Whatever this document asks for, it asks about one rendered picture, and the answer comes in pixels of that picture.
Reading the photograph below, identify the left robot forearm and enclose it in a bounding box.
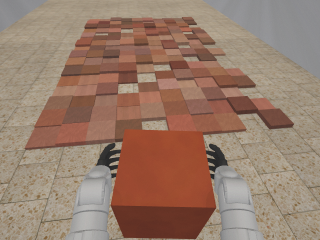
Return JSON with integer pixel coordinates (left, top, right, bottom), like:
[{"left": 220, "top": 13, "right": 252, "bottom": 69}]
[{"left": 65, "top": 165, "right": 112, "bottom": 240}]

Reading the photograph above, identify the left robot hand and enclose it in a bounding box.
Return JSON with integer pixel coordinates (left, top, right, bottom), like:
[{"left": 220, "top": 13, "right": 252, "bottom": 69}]
[{"left": 96, "top": 143, "right": 121, "bottom": 178}]

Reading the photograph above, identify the carton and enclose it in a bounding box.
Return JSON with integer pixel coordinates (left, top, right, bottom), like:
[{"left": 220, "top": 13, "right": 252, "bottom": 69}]
[{"left": 110, "top": 129, "right": 217, "bottom": 239}]

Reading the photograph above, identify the right robot hand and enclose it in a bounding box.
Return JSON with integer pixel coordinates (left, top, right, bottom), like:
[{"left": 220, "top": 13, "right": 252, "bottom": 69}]
[{"left": 206, "top": 143, "right": 228, "bottom": 179}]

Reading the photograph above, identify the right robot forearm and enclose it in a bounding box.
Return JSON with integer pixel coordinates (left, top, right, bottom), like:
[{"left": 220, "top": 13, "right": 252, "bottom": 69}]
[{"left": 214, "top": 165, "right": 264, "bottom": 240}]

